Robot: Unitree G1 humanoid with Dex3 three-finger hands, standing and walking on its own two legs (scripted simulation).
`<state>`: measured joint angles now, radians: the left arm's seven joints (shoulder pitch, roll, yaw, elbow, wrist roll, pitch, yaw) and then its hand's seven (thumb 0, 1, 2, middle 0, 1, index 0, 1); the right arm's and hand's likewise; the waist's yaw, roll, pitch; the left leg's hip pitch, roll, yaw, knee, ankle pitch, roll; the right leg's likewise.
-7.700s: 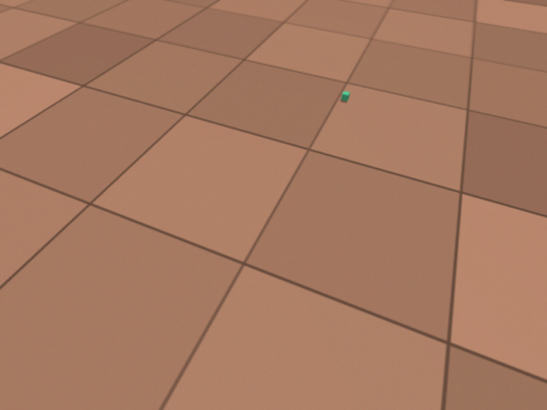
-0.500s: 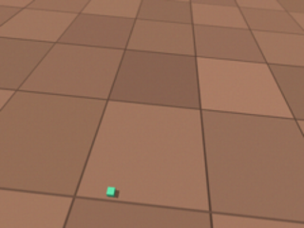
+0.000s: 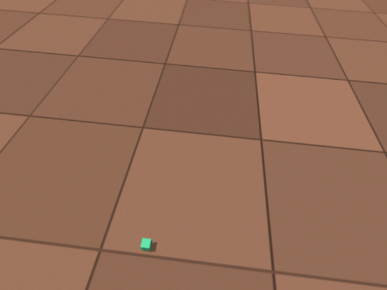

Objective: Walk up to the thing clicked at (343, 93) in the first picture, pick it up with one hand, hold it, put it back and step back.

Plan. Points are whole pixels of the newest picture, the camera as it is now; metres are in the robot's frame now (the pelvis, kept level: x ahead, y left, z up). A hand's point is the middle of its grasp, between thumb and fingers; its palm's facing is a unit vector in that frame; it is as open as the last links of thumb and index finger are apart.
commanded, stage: stand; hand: left
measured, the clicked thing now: (146, 244) +0.46 +0.20 -0.75
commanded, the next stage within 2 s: none
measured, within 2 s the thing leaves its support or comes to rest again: neither
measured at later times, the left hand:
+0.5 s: hand out of the picture +0.08 +0.26 -0.14, palm faces -0.04 -0.93 -0.36, open 7.4 cm
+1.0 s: hand out of the picture +0.09 +0.26 -0.14, palm faces -0.06 -0.93 -0.36, open 7.4 cm
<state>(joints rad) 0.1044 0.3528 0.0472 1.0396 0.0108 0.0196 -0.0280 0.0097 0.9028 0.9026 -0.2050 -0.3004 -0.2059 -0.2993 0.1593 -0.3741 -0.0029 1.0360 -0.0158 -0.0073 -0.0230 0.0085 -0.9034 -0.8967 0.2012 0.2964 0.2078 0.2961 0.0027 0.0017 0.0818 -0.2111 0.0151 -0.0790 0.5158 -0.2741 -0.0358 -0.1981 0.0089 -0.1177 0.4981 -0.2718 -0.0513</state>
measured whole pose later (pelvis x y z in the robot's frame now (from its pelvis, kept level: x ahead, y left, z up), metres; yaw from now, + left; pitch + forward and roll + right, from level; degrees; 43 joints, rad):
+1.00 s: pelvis +0.00 +0.00 +0.01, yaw -2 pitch -2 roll +0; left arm 0.10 0.34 -0.01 1.15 0.00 -0.02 0.00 0.01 0.90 0.90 -0.21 -0.30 -0.21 -0.30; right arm 0.11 -0.35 0.02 1.14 -0.01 -0.01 0.00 0.01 -0.91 -0.90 0.20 0.30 0.21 0.30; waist 0.00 0.02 0.04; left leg -0.09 0.02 -0.03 0.29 -0.16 -0.03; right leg -0.11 0.01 -0.07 0.32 -0.17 -0.04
